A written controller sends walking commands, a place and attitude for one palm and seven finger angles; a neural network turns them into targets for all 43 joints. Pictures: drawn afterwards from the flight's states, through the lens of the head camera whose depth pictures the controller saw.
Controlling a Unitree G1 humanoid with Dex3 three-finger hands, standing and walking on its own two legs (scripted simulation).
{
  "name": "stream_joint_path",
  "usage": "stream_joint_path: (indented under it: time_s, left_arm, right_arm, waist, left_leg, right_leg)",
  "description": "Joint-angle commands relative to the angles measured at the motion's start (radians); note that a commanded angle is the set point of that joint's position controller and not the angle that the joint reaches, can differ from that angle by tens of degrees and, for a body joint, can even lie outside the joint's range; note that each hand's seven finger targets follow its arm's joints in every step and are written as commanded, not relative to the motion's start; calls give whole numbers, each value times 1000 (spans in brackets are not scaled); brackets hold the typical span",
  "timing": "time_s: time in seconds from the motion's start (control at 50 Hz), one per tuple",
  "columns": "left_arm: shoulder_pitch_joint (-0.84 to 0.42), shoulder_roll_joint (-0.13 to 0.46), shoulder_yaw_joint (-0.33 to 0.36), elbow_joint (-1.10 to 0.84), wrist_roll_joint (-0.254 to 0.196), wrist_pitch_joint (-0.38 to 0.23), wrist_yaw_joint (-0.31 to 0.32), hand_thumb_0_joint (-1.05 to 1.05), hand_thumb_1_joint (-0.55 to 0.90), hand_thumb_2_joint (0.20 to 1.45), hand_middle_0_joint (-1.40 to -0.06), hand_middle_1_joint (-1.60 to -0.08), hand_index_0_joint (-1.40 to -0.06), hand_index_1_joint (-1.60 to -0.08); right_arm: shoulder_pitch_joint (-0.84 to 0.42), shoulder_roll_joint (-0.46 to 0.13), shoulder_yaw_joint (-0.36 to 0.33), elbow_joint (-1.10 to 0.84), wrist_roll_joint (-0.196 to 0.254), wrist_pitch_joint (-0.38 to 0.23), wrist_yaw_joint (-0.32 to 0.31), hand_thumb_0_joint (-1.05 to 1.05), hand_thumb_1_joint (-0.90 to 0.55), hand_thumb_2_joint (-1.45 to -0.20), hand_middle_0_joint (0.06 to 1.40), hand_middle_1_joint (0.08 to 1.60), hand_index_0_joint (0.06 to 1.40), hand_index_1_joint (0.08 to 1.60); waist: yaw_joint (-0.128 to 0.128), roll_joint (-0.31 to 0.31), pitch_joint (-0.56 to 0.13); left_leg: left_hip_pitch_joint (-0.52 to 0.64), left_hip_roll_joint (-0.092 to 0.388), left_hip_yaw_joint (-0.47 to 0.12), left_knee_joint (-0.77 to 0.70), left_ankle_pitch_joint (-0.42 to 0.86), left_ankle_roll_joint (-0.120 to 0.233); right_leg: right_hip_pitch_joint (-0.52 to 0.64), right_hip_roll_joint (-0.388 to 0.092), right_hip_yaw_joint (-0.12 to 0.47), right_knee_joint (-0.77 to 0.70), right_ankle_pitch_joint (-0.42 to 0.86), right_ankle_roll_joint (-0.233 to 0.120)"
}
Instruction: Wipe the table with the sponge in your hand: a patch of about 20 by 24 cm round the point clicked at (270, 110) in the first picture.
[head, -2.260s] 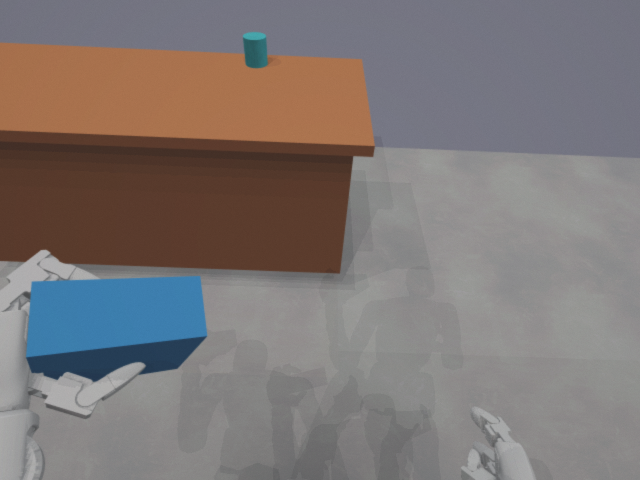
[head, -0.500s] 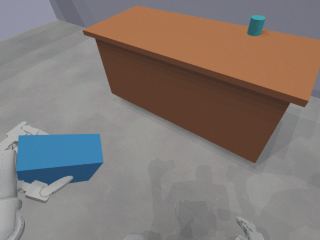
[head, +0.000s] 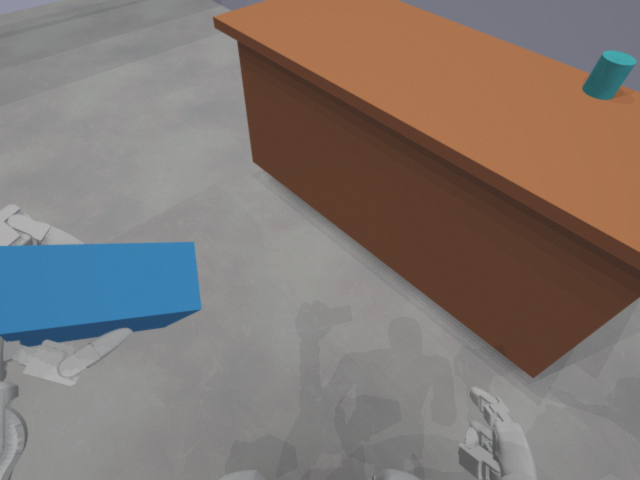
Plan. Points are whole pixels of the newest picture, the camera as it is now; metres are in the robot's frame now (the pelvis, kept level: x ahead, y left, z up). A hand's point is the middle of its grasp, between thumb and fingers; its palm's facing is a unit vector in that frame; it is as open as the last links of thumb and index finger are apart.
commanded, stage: walk to a spot facing it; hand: left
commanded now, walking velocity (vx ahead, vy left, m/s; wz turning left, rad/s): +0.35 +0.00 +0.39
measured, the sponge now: (129, 294) +0.25 +0.19 +0.16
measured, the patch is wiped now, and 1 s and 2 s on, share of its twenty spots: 0.00 0.00 0.00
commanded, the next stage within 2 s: none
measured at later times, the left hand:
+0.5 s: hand (125, 263) +0.28 +0.21 +0.17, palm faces +0.55 -0.71 -0.44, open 10.2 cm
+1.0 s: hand (77, 294) +0.23 +0.21 +0.20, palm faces +0.73 -0.46 -0.51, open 10.2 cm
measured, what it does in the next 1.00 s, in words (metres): walks ahead, turning left: right foot, then left foot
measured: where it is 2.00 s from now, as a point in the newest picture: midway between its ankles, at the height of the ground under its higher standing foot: outside the picture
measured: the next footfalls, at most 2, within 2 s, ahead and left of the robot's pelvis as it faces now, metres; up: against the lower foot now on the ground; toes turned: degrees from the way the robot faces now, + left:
right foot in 0.30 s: +0.19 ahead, -0.18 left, +0.00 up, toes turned -1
left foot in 0.62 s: +0.20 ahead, +0.09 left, +0.00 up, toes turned +28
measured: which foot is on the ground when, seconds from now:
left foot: down 0.00-0.28, up 0.30-0.60, down 0.62-1.00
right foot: up 0.00-0.28, down 0.30-0.62, up 0.64-0.98, down 1.00-1.00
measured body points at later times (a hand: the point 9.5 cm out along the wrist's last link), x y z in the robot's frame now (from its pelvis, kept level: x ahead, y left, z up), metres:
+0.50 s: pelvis +0.12 -0.07 +0.02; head +0.17 -0.07 +0.47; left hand +0.24 +0.24 +0.19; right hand +0.36 -0.28 -0.08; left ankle +0.11 +0.07 -0.64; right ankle +0.15 -0.18 -0.72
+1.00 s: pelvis +0.18 -0.09 +0.01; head +0.21 -0.09 +0.46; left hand +0.18 +0.23 +0.23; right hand +0.42 -0.17 -0.09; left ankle +0.17 +0.07 -0.72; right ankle +0.24 -0.18 -0.72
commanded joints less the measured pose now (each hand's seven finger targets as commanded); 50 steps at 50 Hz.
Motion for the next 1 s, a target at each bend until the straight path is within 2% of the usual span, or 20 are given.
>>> stream_joint_path:
  time_s: [0.0, 0.1, 0.22, 0.24, 0.26, 0.28, 0.32, 0.36, 0.42, 0.5, 0.56, 0.58, 0.6, 0.62, 0.64, 0.68, 0.74, 0.92, 0.96, 0.98]
  left_arm:
    - [-39, 219, 163, -366, -11, -87, -6, 0, 100, 1300, -1200, -1600, -1200, -1600]
    - [85, 131, 145, -345, -35, -103, -10, 0, 100, 1300, -1200, -1600, -1200, -1600]
    - [-52, 54, 57, -55, -15, -57, -26, 0, 100, 1300, -1200, -1600, -1200, -1600]
    - [-83, 67, 48, -44, -7, -46, -25, 0, 100, 1300, -1200, -1600, -1200, -1600]
    - [-86, 118, 71, -22, 0, -28, -19, 0, 100, 1300, -1200, -1600, -1200, -1600]
    - [-113, 181, 101, -16, -9, -14, -12, 0, 100, 1300, -1200, -1600, -1200, -1600]
    - [-199, 169, 79, -91, 8, -33, -8, 0, 100, 1300, -1200, -1600, -1200, -1600]
    - [-127, 187, 86, -205, -3, -61, -16, 0, 100, 1300, -1200, -1600, -1200, -1600]
    - [-113, 230, 145, -349, -11, -74, 1, 0, 100, 1300, -1200, -1600, -1200, -1600]
    - [31, 228, 203, -398, -31, -60, 32, 0, 100, 1300, -1200, -1600, -1200, -1600]
    - [117, 202, 215, -362, -53, -49, 47, 0, 100, 1300, -1200, -1600, -1200, -1600]
    - [122, 185, 208, -347, -59, -58, 48, 0, 100, 1300, -1200, -1600, -1200, -1600]
    - [130, 168, 197, -358, -68, -76, 43, 0, 100, 1300, -1200, -1600, -1200, -1600]
    - [165, 162, 184, -330, -66, -95, 34, 0, 100, 1300, -1200, -1600, -1200, -1600]
    - [107, 211, 217, -304, -36, -100, 16, 0, 100, 1300, -1200, -1600, -1200, -1600]
    - [84, 204, 205, -281, -38, -81, -11, 0, 100, 1300, -1200, -1600, -1200, -1600]
    - [114, 158, 156, -392, -47, -78, -16, 0, 100, 1300, -1200, -1600, -1200, -1600]
    - [76, 162, 148, -293, -62, -23, -19, 0, 100, 1300, -1200, -1600, -1200, -1600]
    - [21, 154, 132, -219, -48, -9, -19, 0, 100, 1300, -1200, -1600, -1200, -1600]
    - [-4, 210, 146, -181, -37, 10, -9, 0, 100, 1300, -1200, -1600, -1200, -1600]
  right_arm:
    - [-51, -139, -39, -129, 13, -63, 9, 0, -900, -900, 200, 300, 200, 300]
    - [-33, -123, -26, -104, 6, -107, 18, 0, -900, -900, 200, 300, 200, 300]
    - [-22, -130, -21, -82, 8, -95, -21, 0, -900, -900, 200, 300, 200, 300]
    - [-22, -116, -14, -77, 13, -91, -23, 0, -900, -900, 200, 300, 200, 300]
    - [-16, -88, -8, -76, 14, -83, -24, 0, -900, -900, 200, 300, 200, 300]
    - [-71, -115, -13, -86, 4, -87, -28, 0, -900, -900, 200, 300, 200, 300]
    - [-78, -127, -8, -79, -22, -87, -19, 0, -900, -900, 200, 300, 200, 300]
    - [-100, -139, -19, -78, -14, -64, -9, 0, -900, -900, 200, 300, 200, 300]
    - [-124, -119, -14, -108, -11, -42, -17, 0, -900, -900, 200, 300, 200, 300]
    - [-96, -103, -31, -168, -16, -35, -24, 0, -900, -900, 200, 300, 200, 300]
    - [-32, -110, -42, -182, -14, -16, -21, 0, -900, -900, 200, 300, 200, 300]
    - [-18, -119, -49, -182, -12, -11, -25, 0, -900, -900, 200, 300, 200, 300]
    - [-22, -146, -58, -184, -10, -13, -21, 0, -900, -900, 200, 300, 200, 300]
    - [1, -175, -65, -180, -3, -31, -8, 0, -900, -900, 200, 300, 200, 300]
    - [9, -170, -61, -164, 1, -45, 21, 0, -900, -900, 200, 300, 200, 300]
    - [-6, -190, -78, -144, 13, -42, 21, 0, -900, -900, 200, 300, 200, 300]
    - [-19, -167, -63, -152, 17, -65, 40, 0, -900, -900, 200, 300, 200, 300]
    - [-18, -144, -21, -125, 5, -107, 12, 0, -900, -900, 200, 300, 200, 300]
    - [-20, -121, -10, -113, 12, -100, 8, 0, -900, -900, 200, 300, 200, 300]
    - [-27, -99, -6, -126, 11, -91, 3, 0, -900, -900, 200, 300, 200, 300]
  waist:
    - [19, 273, -147]
    - [25, 365, -172]
    - [37, 192, -116]
    - [36, 76, -129]
    - [45, -209, -166]
    - [66, -386, -147]
    - [31, -132, -142]
    - [32, -144, -79]
    - [12, -142, -151]
    - [48, -116, -219]
    - [-4, -38, -304]
    - [-30, 80, -339]
    - [-23, 303, -345]
    - [-3, 478, -337]
    - [-7, 302, -289]
    - [-13, 229, -259]
    - [-2, 357, -262]
    - [21, 285, -230]
    - [28, 98, -229]
    - [19, -200, -195]
  left_leg:
    - [174, 315, -463, -375, 48, 209]
    - [18, 205, -239, -435, -67, 123]
    - [-43, 157, -202, -221, -224, 72]
    - [-97, 106, -178, -47, -227, 45]
    - [-274, 7, -89, 269, -288, -1]
    - [-434, -44, -141, 579, -362, -37]
    - [-393, 39, -214, 686, -234, -59]
    - [-353, 65, -171, 696, -174, -90]
    - [-195, 81, -112, 455, -162, -100]
    - [-79, 46, 7, 113, -153, -89]
    - [106, -53, 89, -142, 39, -96]
    - [250, -31, 49, -218, 165, -77]
    - [386, 161, -218, -241, 524, 27]
    - [446, 424, -623, -232, 1035, 193]
    - [436, 441, -646, -221, 1026, 231]
    - [351, 358, -508, -208, 821, 189]
    - [223, 222, -307, -236, 660, 102]
    - [50, 202, -362, -236, 305, 69]
    - [-28, 112, -296, -80, 101, -1]
    - [-214, -33, -158, 177, -217, -75]
  right_leg:
    - [-299, -43, 105, 50, 103, 21]
    - [-26, 2, -29, -336, 245, 35]
    - [220, 102, -120, -714, 212, 52]
    - [298, 43, -35, -829, 166, 26]
    - [425, -186, 265, -968, 76, -57]
    - [441, -397, 589, -1040, 179, -155]
    - [348, -399, 459, -998, 305, -176]
    - [274, -327, 272, -962, 493, -161]
    - [283, -275, -5, -897, 732, -127]
    - [340, -267, -45, -788, 958, -135]
    - [315, -210, -115, -547, 972, -78]
    - [222, -171, -123, -378, 850, -32]
    - [16, -47, -116, -165, 340, 29]
    - [-189, 51, -27, -9, -198, 52]
    - [-273, 37, 73, 13, -190, 32]
    - [-258, 8, 89, -75, -55, 48]
    - [-88, 50, 23, -275, 115, 56]
    - [190, 128, -8, -682, 183, 60]
    - [308, 10, 80, -955, 367, 18]
    - [360, -245, 376, -1011, 497, -83]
